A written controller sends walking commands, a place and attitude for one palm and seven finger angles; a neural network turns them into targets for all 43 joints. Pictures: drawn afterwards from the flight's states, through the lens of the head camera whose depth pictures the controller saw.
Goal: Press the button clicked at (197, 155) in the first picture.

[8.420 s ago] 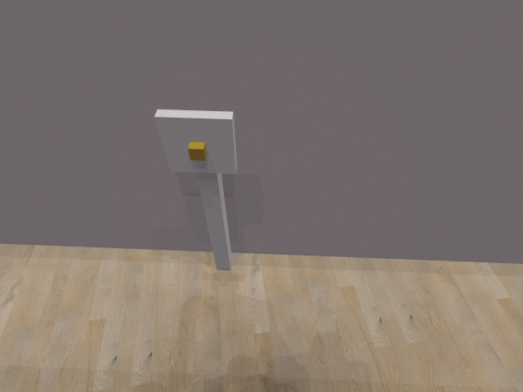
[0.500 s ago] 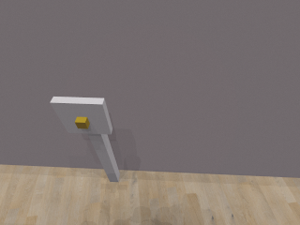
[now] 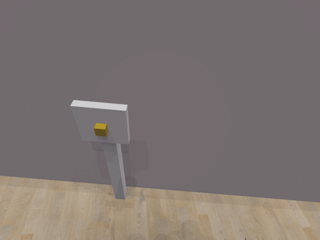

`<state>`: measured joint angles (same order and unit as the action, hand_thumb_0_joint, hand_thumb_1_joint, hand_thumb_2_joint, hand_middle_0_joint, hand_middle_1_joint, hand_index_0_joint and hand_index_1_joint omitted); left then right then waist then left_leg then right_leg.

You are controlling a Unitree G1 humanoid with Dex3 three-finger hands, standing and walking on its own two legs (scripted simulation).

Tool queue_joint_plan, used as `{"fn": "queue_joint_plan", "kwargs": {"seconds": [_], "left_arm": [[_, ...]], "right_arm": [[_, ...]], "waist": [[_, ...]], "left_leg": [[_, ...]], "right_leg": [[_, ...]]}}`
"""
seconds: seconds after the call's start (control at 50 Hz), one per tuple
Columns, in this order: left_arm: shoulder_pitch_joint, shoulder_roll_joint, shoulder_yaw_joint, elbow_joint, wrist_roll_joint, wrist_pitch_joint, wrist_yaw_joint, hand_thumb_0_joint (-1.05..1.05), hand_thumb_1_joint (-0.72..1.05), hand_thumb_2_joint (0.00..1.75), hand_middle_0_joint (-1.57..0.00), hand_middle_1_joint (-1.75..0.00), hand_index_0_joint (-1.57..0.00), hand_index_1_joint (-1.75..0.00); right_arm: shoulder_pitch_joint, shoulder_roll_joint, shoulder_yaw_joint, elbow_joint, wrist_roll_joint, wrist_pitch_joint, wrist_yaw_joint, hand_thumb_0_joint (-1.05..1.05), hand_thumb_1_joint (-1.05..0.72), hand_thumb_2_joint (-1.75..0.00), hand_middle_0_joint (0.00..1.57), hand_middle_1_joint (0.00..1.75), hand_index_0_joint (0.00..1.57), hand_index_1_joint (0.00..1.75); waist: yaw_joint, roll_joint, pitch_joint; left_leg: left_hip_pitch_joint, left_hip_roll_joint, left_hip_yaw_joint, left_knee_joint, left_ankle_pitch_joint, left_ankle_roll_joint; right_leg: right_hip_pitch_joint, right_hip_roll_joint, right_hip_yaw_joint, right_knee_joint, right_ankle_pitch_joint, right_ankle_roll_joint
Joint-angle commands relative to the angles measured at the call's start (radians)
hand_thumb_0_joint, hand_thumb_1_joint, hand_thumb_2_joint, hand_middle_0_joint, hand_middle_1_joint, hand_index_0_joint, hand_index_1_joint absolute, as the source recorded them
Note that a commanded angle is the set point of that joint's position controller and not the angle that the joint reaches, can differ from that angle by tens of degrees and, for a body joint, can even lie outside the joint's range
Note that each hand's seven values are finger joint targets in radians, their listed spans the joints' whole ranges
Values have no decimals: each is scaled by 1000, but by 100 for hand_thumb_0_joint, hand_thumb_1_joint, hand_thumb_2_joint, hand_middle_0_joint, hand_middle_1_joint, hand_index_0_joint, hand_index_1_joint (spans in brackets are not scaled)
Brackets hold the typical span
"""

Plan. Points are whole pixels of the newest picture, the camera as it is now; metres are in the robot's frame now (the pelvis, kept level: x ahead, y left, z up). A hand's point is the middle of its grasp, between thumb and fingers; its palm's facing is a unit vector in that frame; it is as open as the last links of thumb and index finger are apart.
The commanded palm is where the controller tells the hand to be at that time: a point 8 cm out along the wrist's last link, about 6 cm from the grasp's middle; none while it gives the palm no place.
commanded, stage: look again from close up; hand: left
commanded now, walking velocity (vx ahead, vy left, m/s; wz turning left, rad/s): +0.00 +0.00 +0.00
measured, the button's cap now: (101, 129) +0.47 +0.24 -0.05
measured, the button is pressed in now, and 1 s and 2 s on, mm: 0 0 0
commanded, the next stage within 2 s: raise the hand and make a fist in 0.12 s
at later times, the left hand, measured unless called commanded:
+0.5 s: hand (84, 220) +0.17 +0.19 -0.03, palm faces +0.07 -1.00 -0.03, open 6.4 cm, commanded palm +0.09 +0.25 -0.07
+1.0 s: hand (89, 228) +0.16 +0.19 -0.07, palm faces +0.00 -1.00 -0.04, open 3.3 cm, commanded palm +0.12 +0.24 -0.06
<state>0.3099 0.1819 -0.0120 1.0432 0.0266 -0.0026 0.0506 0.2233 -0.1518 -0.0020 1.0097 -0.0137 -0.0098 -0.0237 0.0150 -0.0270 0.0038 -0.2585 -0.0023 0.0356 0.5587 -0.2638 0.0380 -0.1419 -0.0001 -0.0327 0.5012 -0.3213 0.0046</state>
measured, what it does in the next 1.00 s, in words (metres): lowers itself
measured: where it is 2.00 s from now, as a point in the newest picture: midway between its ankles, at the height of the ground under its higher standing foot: outside the picture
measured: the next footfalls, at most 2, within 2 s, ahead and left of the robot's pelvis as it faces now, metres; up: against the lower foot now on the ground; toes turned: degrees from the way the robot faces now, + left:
none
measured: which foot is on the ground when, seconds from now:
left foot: down 0.00-1.00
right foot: down 0.00-1.00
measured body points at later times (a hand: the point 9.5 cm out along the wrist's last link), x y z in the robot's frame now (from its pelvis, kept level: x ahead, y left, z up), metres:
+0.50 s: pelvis -0.05 +0.01 -0.06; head -0.02 +0.02 +0.39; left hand +0.16 +0.25 -0.03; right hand +0.12 -0.25 -0.13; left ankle +0.03 +0.09 -0.73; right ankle -0.03 -0.12 -0.73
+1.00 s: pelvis -0.03 -0.03 -0.11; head +0.05 -0.01 +0.33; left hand +0.16 +0.24 -0.06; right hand +0.16 -0.24 -0.20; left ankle +0.03 +0.09 -0.73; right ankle -0.03 -0.12 -0.73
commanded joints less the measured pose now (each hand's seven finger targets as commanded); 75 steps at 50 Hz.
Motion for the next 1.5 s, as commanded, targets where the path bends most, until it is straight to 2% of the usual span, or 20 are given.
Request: {"fn": "queue_joint_plan", "kwargs": {"seconds": [0.0, 0.18, 0.2, 0.22, 0.24, 0.26, 0.28, 0.3, 0.34, 0.38, 0.46, 0.54, 0.64, 0.66, 0.72, 0.8, 0.9, 1.06, 1.22, 1.48], "left_arm": [[66, 89, 20, -47, -3, -1, -7, 0, 90, 90, -20, -30, -20, -30], [72, 115, 23, -52, -1, -8, -16, 0, 90, 90, -20, -30, -20, -30], [114, 87, 7, -27, 8, -21, 21, 0, 90, 90, -20, -30, -20, -30], [-643, 388, 232, -1595, -192, -233, 28, 0, 90, 90, -23, -33, -23, -33], [-163, 317, 199, -1363, -132, -196, 52, 0, 90, 90, -25, -36, -25, -36], [109, 64, 45, -1165, -170, -85, 69, 0, 90, 90, -28, -39, -28, -39], [86, -12, 12, -1120, -201, -93, 53, 0, 90, 90, -31, -42, -31, -42], [15, 32, 51, -1136, -214, -151, 38, 0, 90, 90, -34, -45, -34, -45], [68, 27, 109, -904, -215, -279, -18, 0, 90, 90, -39, -51, -39, -51], [216, -9, 135, -805, -239, -444, -137, 0, 90, 90, -45, -57, -45, -57], [299, 117, 236, -843, -285, -686, -386, 0, 90, 90, -56, -69, -56, -69], [258, 162, 288, -1137, -361, -562, -401, 0, 90, 90, -67, -81, -67, -81], [116, 182, 256, -1444, -325, -571, -288, 0, 90, 90, -81, -96, -81, -96], [60, 186, 236, -1463, -318, -591, -289, 0, 90, 90, -83, -99, -83, -99], [74, 163, 199, -1365, -313, -609, -343, 0, 90, 90, -92, -108, -92, -108], [142, 209, 268, -1278, -354, -504, -431, 0, 90, 90, -102, -120, -102, -120], [223, 227, 378, -1285, -400, -413, -430, 0, 90, 90, -116, -135, -116, -135], [231, 178, 330, -1210, -383, -488, -401, 0, 90, 90, -130, -150, -130, -150], [190, 200, 319, -1290, -377, -538, -382, 0, 90, 90, -130, -150, -130, -150], [136, 196, 281, -1280, -342, -475, -347, 0, 90, 90, -130, -150, -130, -150]], "right_arm": [[42, -153, -28, -56, -5, -15, -4, 0, -90, -90, 20, 30, 20, 30], [39, -190, -34, -51, -4, -18, 4, 0, -90, -90, 20, 30, 20, 30], [-23, -177, -21, -99, 8, -14, 4, 0, -90, -90, 20, 30, 20, 30], [19, -288, -43, -437, 72, -163, -33, 0, -90, -90, 20, 30, 20, 30], [-43, -224, 2, -372, 66, -257, -71, 0, -90, -90, 20, 30, 20, 30], [-73, -186, -11, -347, 71, -285, -67, 0, -90, -90, 20, 30, 20, 30], [-21, -204, -13, -337, 79, -293, -61, 0, -90, -90, 20, 30, 20, 30], [-47, -229, -26, -377, 64, -304, -60, 0, -90, -90, 20, 30, 20, 30], [-54, -240, -49, -393, 32, -299, -48, 0, -90, -90, 20, 30, 20, 30], [-85, -231, -76, -447, 20, -304, -15, 0, -90, -90, 20, 30, 20, 30], [-120, -228, -104, -569, 27, -303, 49, 0, -90, -90, 20, 30, 20, 30], [-165, -226, -94, -705, 54, -257, 29, 0, -90, -90, 20, 30, 20, 30], [-87, -188, -80, -678, 41, -230, -24, 0, -90, -90, 20, 30, 20, 30], [-75, -191, -74, -658, 34, -232, -29, 0, -90, -90, 20, 30, 20, 30], [-74, -198, -68, -616, 34, -249, -34, 0, -90, -90, 20, 30, 20, 30], [-80, -202, -68, -614, 52, -252, -46, 0, -90, -90, 20, 30, 20, 30], [-97, -169, -76, -616, 55, -225, -48, 0, -90, -90, 20, 30, 20, 30], [-90, -178, -85, -592, 47, -221, -38, 0, -90, -90, 20, 30, 20, 30], [-73, -196, -85, -614, 48, -220, -39, 0, -90, -90, 20, 30, 20, 30], [-65, -211, -64, -657, 44, -177, -33, 0, -90, -90, 20, 30, 20, 30]], "waist": [[-9, 84, 84], [-3, 54, 51], [19, 86, 130], [-144, 231, -376], [-7, 308, -358], [-43, 236, -200], [-67, 168, -62], [-78, 134, 14], [-93, -134, 28], [-12, -197, -100], [51, -14, -231], [72, 120, -332], [-19, 152, -346], [-49, 134, -334], [-70, 142, -314], [-35, 89, -392], [20, 54, -492], [-13, 1, -381], [-6, 99, -419], [-21, 109, -385]], "left_leg": [[-52, 128, -183, -240, -81, 27], [-65, 127, -210, -299, -169, 30], [-67, 95, -64, -99, 47, -14], [277, 9, -87, -155, 131, -30], [307, 83, -151, -194, 56, -59], [106, 72, -174, -237, -112, -84], [17, 47, -166, -200, -195, -55], [-71, 31, -170, -125, -226, -46], [-257, 17, -163, 54, -264, -41], [-386, 6, -112, 213, -228, -51], [-544, 0, -83, 403, -200, -54], [-553, 3, -103, 368, -357, -35], [-547, 20, -103, 490, -221, -3], [-562, 23, -111, 524, -206, 1], [-608, 21, -107, 591, -188, 0], [-639, 19, -89, 613, -129, 5], [-622, 19, -86, 609, 27, -3], [-638, 20, -95, 598, 9, -8], [-566, 19, -90, 559, -20, -4], [-521, 24, -126, 494, -104, -12]], "right_leg": [[-84, -58, 56, -78, 29, -34], [-67, -73, 51, -91, 32, -35], [-123, -104, 83, -124, 131, -31], [-127, -7, -44, -21, 194, -41], [-205, 5, -58, 109, 23, -50], [-298, 10, -79, 146, -74, -40], [-334, 13, -70, 133, -52, -35], [-371, 12, -79, 97, -67, -30], [-556, 18, -95, 169, -191, -19], [-661, 20, -85, 310, -264, -30], [-751, 19, -14, 489, -284, -55], [-737, 19, 7, 511, -324, -44], [-795, 40, 21, 511, -245, -38], [-828, 45, 21, 523, -236, -37], [-876, 43, 29, 530, -242, -36], [-761, 33, 74, 487, -220, -27], [-599, 10, 87, 511, 55, 2], [-697, 17, 54, 533, 36, 0], [-749, 33, 15, 540, -81, -28], [-804, 46, -40, 542, -139, -36]]}}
